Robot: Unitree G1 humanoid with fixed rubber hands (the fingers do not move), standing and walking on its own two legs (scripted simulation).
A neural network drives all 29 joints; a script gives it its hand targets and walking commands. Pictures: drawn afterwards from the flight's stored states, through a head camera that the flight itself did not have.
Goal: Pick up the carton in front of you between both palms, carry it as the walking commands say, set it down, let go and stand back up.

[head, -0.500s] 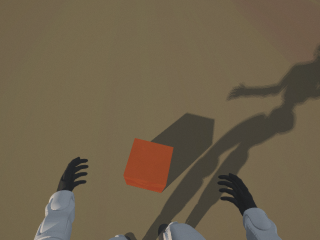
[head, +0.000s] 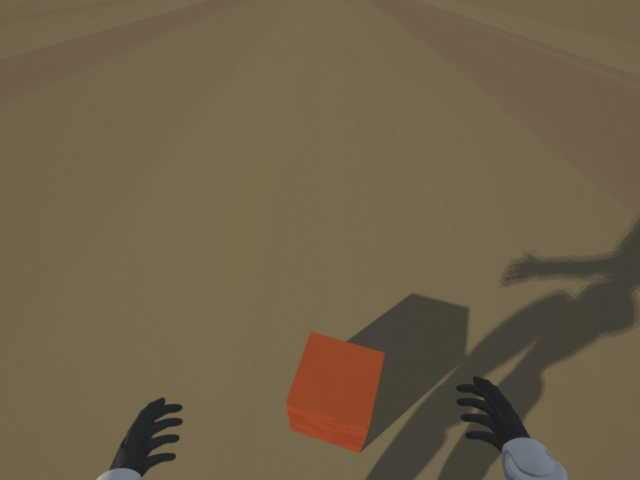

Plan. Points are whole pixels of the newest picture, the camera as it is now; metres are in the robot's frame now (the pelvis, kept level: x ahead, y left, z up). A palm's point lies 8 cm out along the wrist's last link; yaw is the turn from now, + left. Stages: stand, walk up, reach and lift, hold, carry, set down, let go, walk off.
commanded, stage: let go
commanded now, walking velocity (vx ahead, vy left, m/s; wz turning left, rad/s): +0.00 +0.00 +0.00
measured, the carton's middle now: (335, 393) +0.43 -0.05 -0.65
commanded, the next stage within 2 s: stand in 0.18 s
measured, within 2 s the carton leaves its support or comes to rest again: neither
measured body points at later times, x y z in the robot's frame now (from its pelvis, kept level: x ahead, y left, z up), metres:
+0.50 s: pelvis +0.01 -0.02 +0.00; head +0.02 -0.04 +0.45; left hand +0.12 +0.29 -0.08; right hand +0.16 -0.30 -0.11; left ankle -0.04 +0.10 -0.74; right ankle +0.00 -0.12 -0.74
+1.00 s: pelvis +0.01 -0.03 +0.00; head +0.02 -0.04 +0.45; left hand +0.12 +0.28 -0.10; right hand +0.15 -0.32 -0.11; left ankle -0.04 +0.10 -0.74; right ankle +0.00 -0.12 -0.74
